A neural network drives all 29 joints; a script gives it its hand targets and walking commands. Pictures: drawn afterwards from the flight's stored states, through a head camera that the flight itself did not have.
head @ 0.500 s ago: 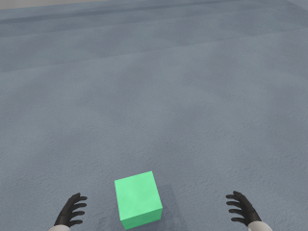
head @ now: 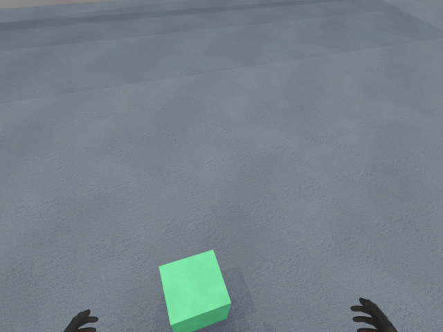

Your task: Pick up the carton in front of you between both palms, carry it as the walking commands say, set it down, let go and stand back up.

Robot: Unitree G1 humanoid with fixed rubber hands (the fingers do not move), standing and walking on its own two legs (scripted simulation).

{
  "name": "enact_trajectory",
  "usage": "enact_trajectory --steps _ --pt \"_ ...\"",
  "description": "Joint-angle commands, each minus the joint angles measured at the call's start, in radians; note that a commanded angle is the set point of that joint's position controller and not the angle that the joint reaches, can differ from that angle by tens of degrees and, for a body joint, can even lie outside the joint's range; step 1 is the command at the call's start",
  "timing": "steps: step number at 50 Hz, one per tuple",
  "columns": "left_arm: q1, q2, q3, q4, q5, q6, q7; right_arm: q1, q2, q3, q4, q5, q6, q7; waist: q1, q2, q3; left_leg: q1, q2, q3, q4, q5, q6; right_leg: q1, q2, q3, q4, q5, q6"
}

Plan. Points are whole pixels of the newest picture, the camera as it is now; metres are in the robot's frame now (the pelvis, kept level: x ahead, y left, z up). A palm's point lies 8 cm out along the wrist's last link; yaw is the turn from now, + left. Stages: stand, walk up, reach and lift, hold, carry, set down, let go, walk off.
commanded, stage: stand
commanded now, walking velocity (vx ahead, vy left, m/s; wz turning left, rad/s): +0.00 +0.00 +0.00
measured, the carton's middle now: (194, 294) +0.36 +0.08 -0.65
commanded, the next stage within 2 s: none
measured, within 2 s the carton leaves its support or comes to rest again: neither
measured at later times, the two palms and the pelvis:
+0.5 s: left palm out of the picture +0.08 +0.29 -0.11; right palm out of the picture +0.09 -0.31 -0.08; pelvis -0.01 +0.00 +0.01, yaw +0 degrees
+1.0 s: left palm out of the picture +0.06 +0.30 -0.11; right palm out of the picture +0.07 -0.32 -0.09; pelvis -0.02 -0.01 +0.01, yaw +0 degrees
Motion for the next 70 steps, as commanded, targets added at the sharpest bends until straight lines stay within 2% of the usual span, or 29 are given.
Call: enact_trajectory --steps 1,28,70 --pt "0.001 0.130 0.030 -0.033 -0.001 -0.012 0.006 -0.027 -0.180 -0.039 -0.034 0.002 -0.012 -0.005 0.003 0.055 -0.062 0.127 0.111 -0.112 -0.071 0.357 -0.003 -0.067 -0.052 0.018 -0.044 0.307 -0.018" --pt "-0.028 0.169 0.010 0.113 -0.004 -0.024 -0.002 -0.071 -0.217 -0.020 0.091 0.014 -0.015 0.006 0.002 0.051 -0.008 0.129 0.123 -0.126 -0.157 0.194 -0.004 -0.062 -0.078 0.047 -0.137 0.225 -0.033" --pt "-0.071 0.201 0.001 0.207 -0.012 -0.028 -0.011 -0.099 -0.250 -0.005 0.167 0.024 -0.018 0.012 0.005 0.055 -0.017 0.148 0.134 -0.142 -0.175 0.247 -0.002 -0.040 -0.092 0.034 -0.175 0.235 -0.041"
